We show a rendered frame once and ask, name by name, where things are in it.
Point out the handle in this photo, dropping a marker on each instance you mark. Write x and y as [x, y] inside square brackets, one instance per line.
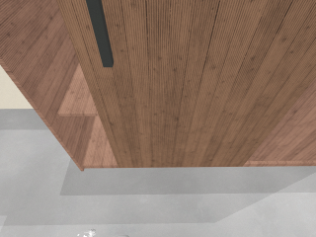
[98, 20]

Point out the wardrobe door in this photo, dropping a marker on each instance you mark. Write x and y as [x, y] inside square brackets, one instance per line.
[195, 83]
[294, 137]

